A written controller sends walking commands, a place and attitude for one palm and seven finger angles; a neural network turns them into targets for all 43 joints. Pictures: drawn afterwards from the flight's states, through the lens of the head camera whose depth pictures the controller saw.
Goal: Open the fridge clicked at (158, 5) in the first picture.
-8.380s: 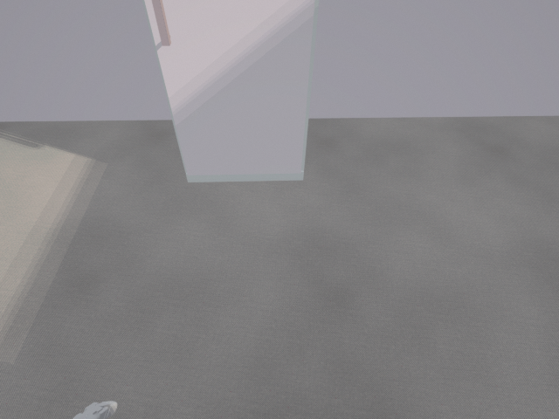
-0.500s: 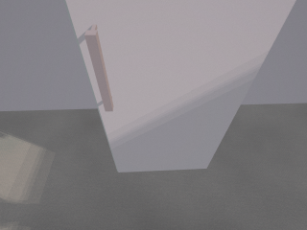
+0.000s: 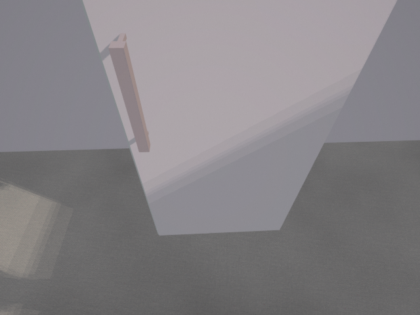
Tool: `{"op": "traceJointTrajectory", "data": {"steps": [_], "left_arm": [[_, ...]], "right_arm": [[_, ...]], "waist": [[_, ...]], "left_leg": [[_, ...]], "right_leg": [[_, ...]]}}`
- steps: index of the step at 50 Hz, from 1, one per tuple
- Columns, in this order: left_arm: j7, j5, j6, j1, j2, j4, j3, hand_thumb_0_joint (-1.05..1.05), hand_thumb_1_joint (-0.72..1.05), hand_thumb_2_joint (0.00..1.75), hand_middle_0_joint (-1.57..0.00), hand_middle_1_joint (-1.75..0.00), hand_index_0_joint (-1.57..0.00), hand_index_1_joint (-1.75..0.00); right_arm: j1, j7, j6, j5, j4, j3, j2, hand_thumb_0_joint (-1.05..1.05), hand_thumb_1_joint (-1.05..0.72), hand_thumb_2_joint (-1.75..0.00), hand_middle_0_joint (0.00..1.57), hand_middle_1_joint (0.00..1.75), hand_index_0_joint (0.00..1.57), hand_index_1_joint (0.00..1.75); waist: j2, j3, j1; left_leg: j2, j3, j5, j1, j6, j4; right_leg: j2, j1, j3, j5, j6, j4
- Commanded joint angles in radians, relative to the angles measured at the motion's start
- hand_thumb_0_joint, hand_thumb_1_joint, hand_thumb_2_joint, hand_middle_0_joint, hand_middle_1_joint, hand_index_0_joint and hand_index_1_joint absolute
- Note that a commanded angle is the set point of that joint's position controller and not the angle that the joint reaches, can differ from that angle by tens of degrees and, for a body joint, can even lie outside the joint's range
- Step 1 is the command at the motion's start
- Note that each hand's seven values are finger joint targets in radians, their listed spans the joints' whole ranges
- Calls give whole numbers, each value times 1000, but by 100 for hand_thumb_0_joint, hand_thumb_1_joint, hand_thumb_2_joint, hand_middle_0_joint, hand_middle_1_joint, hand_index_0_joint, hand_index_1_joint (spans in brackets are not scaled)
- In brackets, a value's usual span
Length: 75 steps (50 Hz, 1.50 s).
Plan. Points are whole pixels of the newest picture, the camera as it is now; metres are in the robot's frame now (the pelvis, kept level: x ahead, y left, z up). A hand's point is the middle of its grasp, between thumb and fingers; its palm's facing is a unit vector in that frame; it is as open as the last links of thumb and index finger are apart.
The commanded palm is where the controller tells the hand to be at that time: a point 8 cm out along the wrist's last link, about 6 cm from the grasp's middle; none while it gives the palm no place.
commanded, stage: raise the hand to about handle height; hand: left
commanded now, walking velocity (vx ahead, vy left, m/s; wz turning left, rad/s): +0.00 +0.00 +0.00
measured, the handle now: (135, 99) +0.53 +0.21 +0.12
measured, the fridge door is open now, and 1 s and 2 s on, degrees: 0 0 0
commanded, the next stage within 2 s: none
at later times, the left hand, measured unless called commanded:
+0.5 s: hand out of the picture +0.13 +0.22 -0.04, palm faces +0.24 -0.97 -0.01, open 9.1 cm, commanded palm +0.12 +0.27 -0.01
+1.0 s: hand (66, 268) +0.18 +0.25 +0.04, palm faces +0.14 -0.99 -0.06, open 12.1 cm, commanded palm +0.15 +0.30 +0.05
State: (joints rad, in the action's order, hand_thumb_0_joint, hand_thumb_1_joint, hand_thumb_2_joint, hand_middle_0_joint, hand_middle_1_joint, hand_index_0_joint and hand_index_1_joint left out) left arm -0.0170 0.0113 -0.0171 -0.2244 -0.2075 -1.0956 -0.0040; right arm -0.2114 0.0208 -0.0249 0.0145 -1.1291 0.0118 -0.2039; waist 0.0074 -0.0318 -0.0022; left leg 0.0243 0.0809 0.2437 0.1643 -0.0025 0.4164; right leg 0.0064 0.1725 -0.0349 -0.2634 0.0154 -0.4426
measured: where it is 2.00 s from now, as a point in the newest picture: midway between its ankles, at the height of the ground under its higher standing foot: outside the picture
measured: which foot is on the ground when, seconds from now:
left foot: down 0.00-1.00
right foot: down 0.00-1.00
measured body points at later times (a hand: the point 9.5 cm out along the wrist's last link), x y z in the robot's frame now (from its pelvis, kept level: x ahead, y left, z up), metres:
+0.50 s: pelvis -0.04 -0.01 -0.08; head -0.01 +0.01 +0.37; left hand +0.11 +0.27 -0.03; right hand +0.20 -0.23 -0.12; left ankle -0.01 +0.12 -0.74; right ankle -0.02 -0.11 -0.74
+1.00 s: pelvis -0.04 +0.01 -0.05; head -0.01 +0.01 +0.40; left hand +0.17 +0.30 +0.04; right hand +0.13 -0.23 -0.12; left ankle -0.01 +0.12 -0.74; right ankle -0.02 -0.11 -0.74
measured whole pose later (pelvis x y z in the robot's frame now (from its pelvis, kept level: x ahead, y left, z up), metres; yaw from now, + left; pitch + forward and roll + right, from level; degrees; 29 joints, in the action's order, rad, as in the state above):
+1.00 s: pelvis -0.04 +0.01 -0.05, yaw +3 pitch +6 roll -2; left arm 0.30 -0.33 -0.25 -0.27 -0.29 -0.03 0.30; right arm -0.28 0.07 -0.29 -0.03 -0.63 0.04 -0.28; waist -0.04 0.07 -0.02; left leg 0.03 0.00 0.41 0.59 0.01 0.90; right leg 0.02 0.53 -0.10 -0.41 0.01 -0.84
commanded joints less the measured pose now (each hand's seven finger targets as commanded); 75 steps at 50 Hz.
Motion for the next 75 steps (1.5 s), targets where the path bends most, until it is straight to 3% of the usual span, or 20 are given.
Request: {"op": "traceJointTrajectory", "data": {"steps": [1,2,3,4,5,7,10,11,13,15,19,24,29,35,38,45,51,61,71,75], "left_arm": [[-59,-155,-203,615,-546,1486,397,0,88,89,-20,-32,-20,-32],[-78,-119,-168,159,-242,1279,139,0,85,88,-20,-33,-20,-33],[-116,-125,-146,32,-203,1028,172,0,83,87,-21,-34,-21,-34],[-82,-165,-94,-132,19,1066,33,0,81,86,-21,-36,-21,-36],[-68,-175,-122,15,-79,1154,113,0,78,85,-21,-37,-21,-37],[-4,-196,-226,-5,-62,960,160,0,74,83,-21,-40,-21,-40],[153,-262,-445,-277,33,779,187,0,67,80,-22,-45,-22,-45],[225,-279,-513,-354,23,759,222,0,64,79,-22,-47,-22,-47],[358,-311,-634,-312,-49,846,260,0,60,77,-22,-50,-22,-50],[402,-314,-613,-283,-128,934,311,0,55,75,-22,-53,-22,-53],[351,-368,-515,-60,-173,1213,355,0,46,71,-23,-58,-23,-58],[258,-302,-524,62,-156,1506,246,0,34,66,-24,-66,-24,-66],[352,-297,-406,75,-185,1266,226,0,22,61,-25,-74,-25,-74],[366,-381,-203,-55,-274,1217,437,0,8,55,-26,-82,-26,-82],[295,-391,-240,-50,-263,1318,462,0,1,52,-26,-87,-26,-87],[297,-337,-315,67,-220,1264,337,0,-15,45,-27,-98,-27,-98],[346,-361,-258,150,-346,1284,441,0,-29,39,-29,-107,-29,-107],[373,-370,-160,266,-312,1159,422,0,-50,30,-30,-120,-30,-120],[382,-364,-106,462,-448,1197,533,0,-50,30,-30,-120,-30,-120],[404,-370,-81,498,-426,1115,517,0,-50,30,-30,-120,-30,-120]], "right_arm": [[65,74,-141,-11,407,-101,-242,0,-90,-90,20,30,20,30],[45,95,-232,-20,399,-6,-143,0,-90,-90,20,30,20,30],[17,82,-263,-31,321,-8,-160,0,-90,-90,20,30,20,30],[25,59,-272,-45,381,-27,-134,0,-90,-90,20,30,20,30],[31,53,-280,-52,431,-43,-184,0,-90,-90,20,30,20,30],[24,44,-295,-31,464,-67,-195,0,-90,-90,20,30,20,30],[71,3,-312,-10,527,-81,-179,0,-90,-90,20,30,20,30],[56,-19,-313,-11,553,-91,-177,0,-90,-90,20,30,20,30],[90,-44,-322,-9,612,-97,-185,0,-90,-90,20,30,20,30],[109,-46,-314,-16,694,-95,-194,0,-90,-90,20,30,20,30],[114,-18,-289,-32,784,-83,-182,0,-90,-90,20,30,20,30],[28,25,-297,-20,722,-54,-171,0,-90,-90,20,30,20,30],[24,64,-302,-40,667,-30,-186,0,-90,-90,20,30,20,30],[77,71,-291,-50,720,-25,-161,0,-90,-90,20,30,20,30],[71,53,-304,-41,717,-23,-139,0,-90,-90,20,30,20,30],[25,51,-327,-40,675,-22,-187,0,-90,-90,20,30,20,30],[29,78,-340,-48,672,-18,-201,0,-90,-90,20,30,20,30],[43,82,-328,-56,658,-1,-197,0,-90,-90,20,30,20,30],[70,98,-315,-51,663,20,-186,0,-90,-90,20,30,20,30],[74,103,-311,-61,647,20,-185,0,-90,-90,20,30,20,30]], "waist": [[-319,349,42],[-344,403,-33],[-169,339,-22],[-65,224,6],[38,160,24],[215,-34,49],[239,7,-37],[116,70,-79],[19,200,-88],[0,324,-108],[-60,311,-65],[-142,339,28],[-39,184,64],[-8,362,-70],[-64,359,-78],[-52,196,6],[-90,278,-30],[-97,185,-30],[-82,256,-50],[-107,222,-43]], "left_leg": [[-31,-61,-345,-218,-15,40],[-8,-28,-548,-256,-21,-4],[13,-40,-498,-168,-12,26],[25,-71,-399,-89,7,14],[14,-87,-258,-5,19,42],[-9,-96,-40,174,28,106],[-30,-85,78,392,5,267],[-43,-72,47,412,-6,315],[-50,-56,7,471,-13,429],[-61,-31,14,514,5,474],[-48,-59,195,535,18,469],[-14,-106,52,405,40,507],[-9,-130,162,498,33,485],[-25,-110,41,416,20,398],[-21,-110,-26,366,15,367],[-11,-120,87,352,22,321],[-16,-119,39,273,25,278],[-12,-117,-35,190,17,198],[-11,-126,-105,80,16,141],[-12,-121,-105,62,14,115]], "right_leg": [[64,-33,77,622,6,25],[46,-94,32,415,54,-40],[11,-27,2,268,37,-47],[10,25,-27,218,19,-41],[15,83,-28,179,7,-39],[5,268,-43,10,-8,-37],[3,409,-42,-118,1,-197],[6,379,-26,-63,24,-269],[16,398,-3,33,36,-399],[20,386,26,22,27,-439],[15,457,66,-290,11,-369],[-11,475,33,-56,18,-402],[-20,497,28,-187,5,-333],[4,271,27,-93,-1,-281],[-9,252,-4,7,5,-301],[-17,358,-17,-96,2,-257],[-12,241,-5,-42,7,-214],[-23,190,-30,78,10,-165],[-29,94,-27,135,14,-108],[-23,88,-27,150,13,-85]]}}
